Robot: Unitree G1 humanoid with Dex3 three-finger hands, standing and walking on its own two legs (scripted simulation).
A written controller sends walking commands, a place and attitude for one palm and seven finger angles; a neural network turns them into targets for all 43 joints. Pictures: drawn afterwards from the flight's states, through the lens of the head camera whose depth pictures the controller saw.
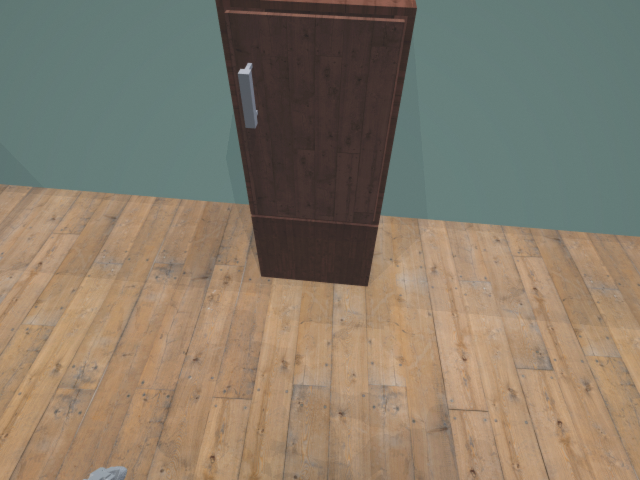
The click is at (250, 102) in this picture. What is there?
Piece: cupboard door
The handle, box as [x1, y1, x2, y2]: [238, 63, 257, 128]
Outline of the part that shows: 248,63 244,69 239,70 238,79 245,126 255,128 257,123 257,110 255,109 251,79 250,70 252,66 251,63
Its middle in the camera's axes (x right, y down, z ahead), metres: -0.17 -0.34 +0.92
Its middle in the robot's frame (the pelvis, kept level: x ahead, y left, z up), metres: +0.92 +0.22 +0.03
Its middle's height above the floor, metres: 0.80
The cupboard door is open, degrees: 0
